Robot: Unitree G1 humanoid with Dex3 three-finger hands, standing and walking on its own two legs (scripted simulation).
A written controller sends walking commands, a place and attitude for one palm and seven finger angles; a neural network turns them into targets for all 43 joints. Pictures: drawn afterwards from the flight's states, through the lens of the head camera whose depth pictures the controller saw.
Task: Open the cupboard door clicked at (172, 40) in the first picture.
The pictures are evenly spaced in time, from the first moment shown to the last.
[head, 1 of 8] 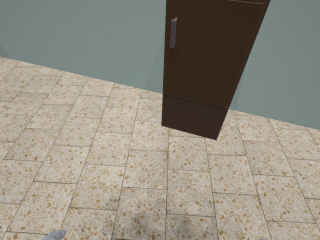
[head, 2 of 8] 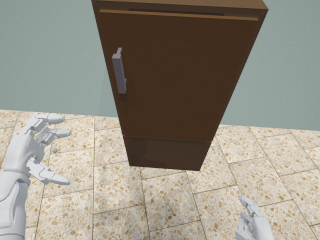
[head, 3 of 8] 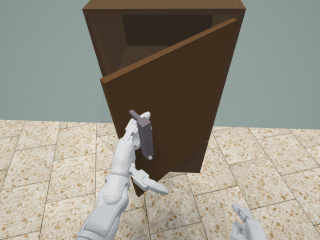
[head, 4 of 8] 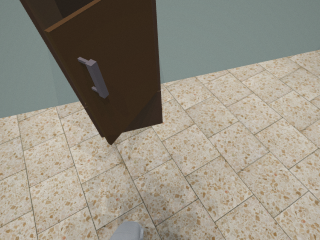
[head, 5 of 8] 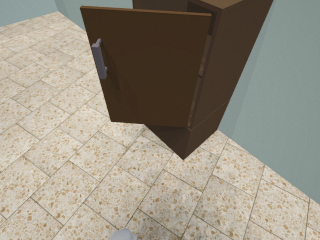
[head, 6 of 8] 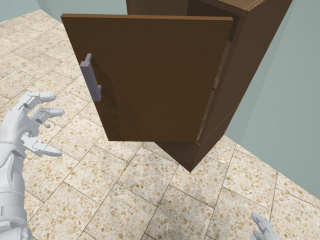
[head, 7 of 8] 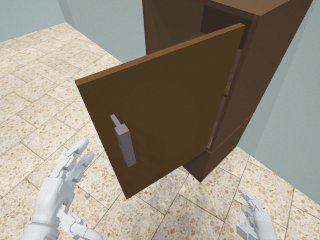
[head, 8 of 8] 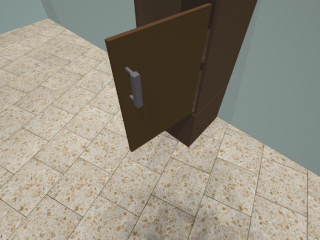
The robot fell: no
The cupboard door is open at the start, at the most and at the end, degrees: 0 81 81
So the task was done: yes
